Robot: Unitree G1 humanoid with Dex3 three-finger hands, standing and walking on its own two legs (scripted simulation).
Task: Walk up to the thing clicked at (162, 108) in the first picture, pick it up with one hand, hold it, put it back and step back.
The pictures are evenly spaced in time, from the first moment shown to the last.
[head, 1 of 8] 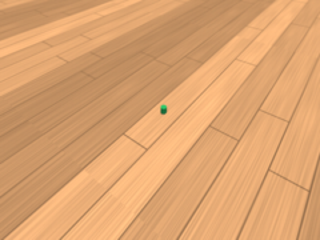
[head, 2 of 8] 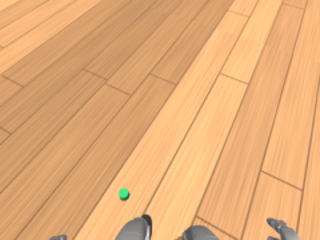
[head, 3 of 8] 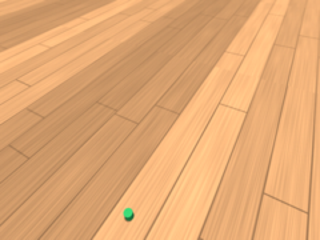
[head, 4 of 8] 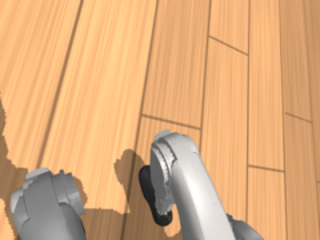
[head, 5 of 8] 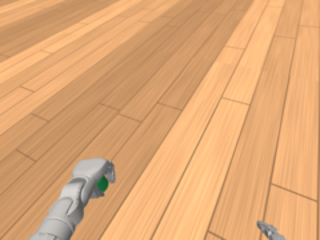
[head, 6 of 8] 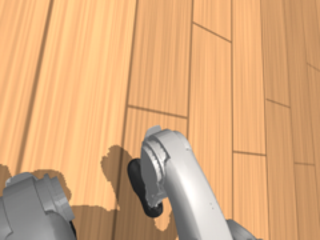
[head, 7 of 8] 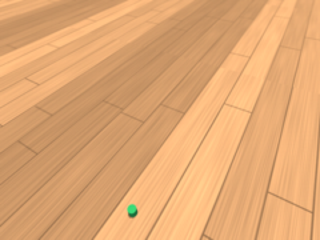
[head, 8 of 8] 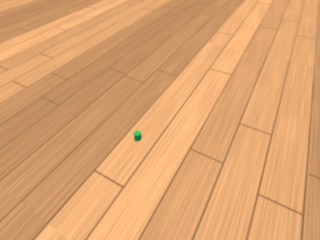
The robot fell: no
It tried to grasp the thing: yes
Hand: left
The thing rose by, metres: 0.70
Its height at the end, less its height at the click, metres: +0.00
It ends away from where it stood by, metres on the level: 0.01
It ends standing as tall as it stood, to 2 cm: yes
